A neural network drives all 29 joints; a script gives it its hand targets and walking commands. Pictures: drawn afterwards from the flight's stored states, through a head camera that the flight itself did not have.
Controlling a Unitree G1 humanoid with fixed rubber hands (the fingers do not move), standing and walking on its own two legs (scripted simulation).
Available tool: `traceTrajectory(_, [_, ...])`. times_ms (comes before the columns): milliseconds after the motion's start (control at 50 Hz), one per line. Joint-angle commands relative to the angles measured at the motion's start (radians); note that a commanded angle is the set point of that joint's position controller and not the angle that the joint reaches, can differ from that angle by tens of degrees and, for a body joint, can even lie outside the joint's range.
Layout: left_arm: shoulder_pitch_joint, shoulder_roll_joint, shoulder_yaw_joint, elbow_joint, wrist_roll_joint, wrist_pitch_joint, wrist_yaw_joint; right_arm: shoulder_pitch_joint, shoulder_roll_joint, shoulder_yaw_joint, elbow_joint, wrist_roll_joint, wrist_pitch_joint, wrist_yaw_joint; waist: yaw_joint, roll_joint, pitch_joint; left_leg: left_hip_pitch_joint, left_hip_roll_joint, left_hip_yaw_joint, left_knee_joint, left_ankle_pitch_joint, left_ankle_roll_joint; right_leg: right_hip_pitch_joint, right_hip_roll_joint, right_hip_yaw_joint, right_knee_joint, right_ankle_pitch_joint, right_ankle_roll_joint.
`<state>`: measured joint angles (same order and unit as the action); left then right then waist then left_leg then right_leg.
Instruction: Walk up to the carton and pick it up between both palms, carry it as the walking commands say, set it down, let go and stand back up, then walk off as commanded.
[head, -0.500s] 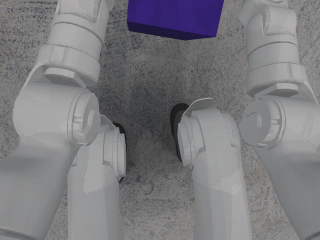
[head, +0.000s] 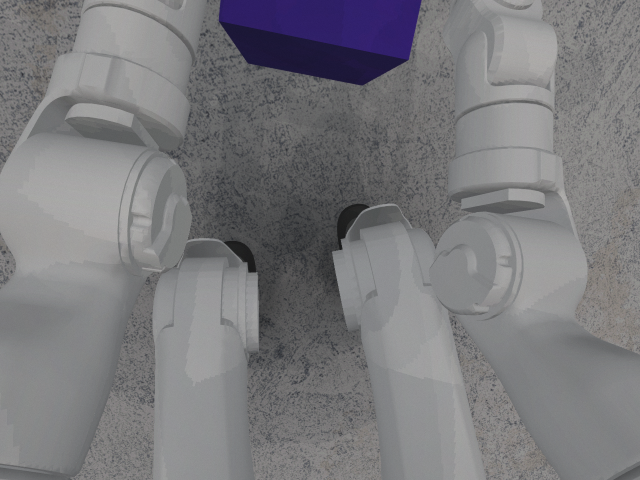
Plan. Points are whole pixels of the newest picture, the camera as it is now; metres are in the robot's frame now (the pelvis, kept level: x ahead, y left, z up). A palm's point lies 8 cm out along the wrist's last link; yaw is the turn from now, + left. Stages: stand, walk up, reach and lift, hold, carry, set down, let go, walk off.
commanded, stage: reach and lift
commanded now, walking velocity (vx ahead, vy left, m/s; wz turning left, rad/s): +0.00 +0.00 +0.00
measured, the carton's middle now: out of the picture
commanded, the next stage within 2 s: none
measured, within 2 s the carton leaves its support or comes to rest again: neither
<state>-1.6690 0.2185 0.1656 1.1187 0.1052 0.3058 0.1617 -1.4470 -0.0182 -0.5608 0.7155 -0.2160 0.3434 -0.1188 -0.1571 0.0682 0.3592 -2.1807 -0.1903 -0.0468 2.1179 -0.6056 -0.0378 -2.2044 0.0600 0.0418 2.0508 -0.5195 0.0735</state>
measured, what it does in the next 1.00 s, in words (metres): rises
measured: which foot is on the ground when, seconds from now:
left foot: down 0.00-1.00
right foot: down 0.00-1.00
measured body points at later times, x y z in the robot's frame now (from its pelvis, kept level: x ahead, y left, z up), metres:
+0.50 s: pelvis +0.01 +0.00 +0.04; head +0.36 -0.03 +0.31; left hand +0.59 +0.02 -0.09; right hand +0.53 -0.21 -0.09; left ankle +0.10 +0.11 -0.37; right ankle +0.13 -0.13 -0.37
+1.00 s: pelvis +0.00 +0.00 +0.08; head +0.32 -0.02 +0.40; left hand +0.57 +0.03 -0.02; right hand +0.51 -0.21 -0.01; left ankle +0.10 +0.11 -0.37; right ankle +0.13 -0.13 -0.37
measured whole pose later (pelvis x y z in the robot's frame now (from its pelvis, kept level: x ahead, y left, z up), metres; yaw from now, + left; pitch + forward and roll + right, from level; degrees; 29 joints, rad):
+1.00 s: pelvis +0.00 +0.00 +0.08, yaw +0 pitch +41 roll -2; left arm -1.39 0.07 0.29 0.96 0.23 0.36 0.19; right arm -1.22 0.11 -0.60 0.61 -0.28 0.37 -0.17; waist -0.14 0.07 0.08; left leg -1.99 -0.20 -0.09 1.85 -0.56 -0.04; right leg -2.02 0.10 0.07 1.78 -0.48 0.08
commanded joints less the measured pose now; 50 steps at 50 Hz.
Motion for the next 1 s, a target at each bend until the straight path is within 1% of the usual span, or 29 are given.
traceTrajectory(0, [-0.552,-0.979,-0.203,-0.19,-0.127,-0.075,-0.252,-0.773,0.803,0.471,-0.091,0.162,-0.034,0.255,-0.098,0.057,-1.404,0.505,-0.04,0.102,-0.18,0.284,0.019,0.816,0.067,-0.146,-0.128,0.424,-0.033])
traceTrajectory(100, [-0.583,-1.025,-0.258,-0.287,-0.154,-0.07,-0.241,-0.759,0.86,0.542,-0.139,0.199,-0.02,0.247,-0.094,0.05,-1.561,0.571,-0.045,0.107,-0.192,0.351,0.012,0.91,0.069,-0.153,-0.135,0.518,-0.024])
traceTrajectory(180, [-0.572,-1.057,-0.278,-0.319,-0.155,-0.061,-0.237,-0.707,0.891,0.553,-0.126,0.195,-0.006,0.248,-0.098,0.067,-1.588,0.598,-0.045,0.104,-0.214,0.365,0.007,0.91,0.071,-0.155,-0.154,0.525,-0.024])
traceTrajectory(300, [-0.52,-1.087,-0.252,-0.295,-0.123,-0.05,-0.238,-0.635,0.916,0.52,-0.081,0.159,0.004,0.25,-0.102,0.084,-1.524,0.57,-0.047,0.101,-0.253,0.335,0.001,0.876,0.076,-0.15,-0.193,0.49,-0.028])
traceTrajectory(440, [-0.462,-1.093,-0.205,-0.25,-0.082,-0.051,-0.241,-0.593,0.932,0.487,-0.052,0.123,0.0,0.245,-0.093,0.075,-1.462,0.534,-0.05,0.099,-0.296,0.298,-0.001,0.875,0.082,-0.142,-0.236,0.459,-0.027])
traceTrajectory(580, [-0.452,-1.105,-0.201,-0.267,-0.072,-0.05,-0.237,-0.597,0.958,0.506,-0.081,0.125,0.0,0.24,-0.083,0.058,-1.519,0.586,-0.052,0.095,-0.333,0.305,0.001,0.919,0.086,-0.146,-0.271,0.459,-0.02])
traceTrajectory(700, [-0.45,-1.134,-0.221,-0.302,-0.074,-0.04,-0.233,-0.582,0.984,0.531,-0.099,0.137,0.011,0.239,-0.083,0.062,-1.581,0.659,-0.05,0.091,-0.37,0.32,0.0,0.948,0.088,-0.153,-0.306,0.455,-0.018])
traceTrajectory(840, [-0.414,-1.161,-0.21,-0.292,-0.052,-0.032,-0.234,-0.528,1.005,0.512,-0.063,0.121,0.017,0.242,-0.082,0.075,-1.552,0.68,-0.045,0.085,-0.419,0.297,-0.002,0.942,0.091,-0.15,-0.353,0.419,-0.023])
traceTrajectory(980, [-0.364,-1.174,-0.176,-0.257,-0.022,-0.036,-0.237,-0.484,1.027,0.483,-0.026,0.096,0.012,0.24,-0.072,0.068,-1.507,0.67,-0.042,0.083,-0.464,0.266,0.0,0.957,0.095,-0.139,-0.398,0.392,-0.024])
